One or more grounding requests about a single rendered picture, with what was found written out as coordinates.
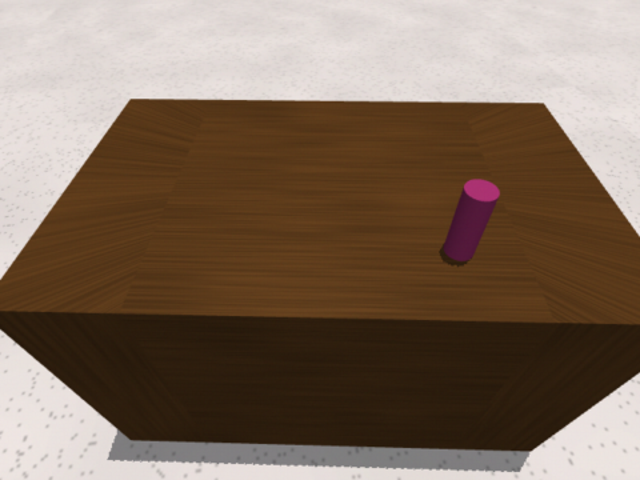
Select can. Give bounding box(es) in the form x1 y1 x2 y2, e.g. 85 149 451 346
444 179 500 261

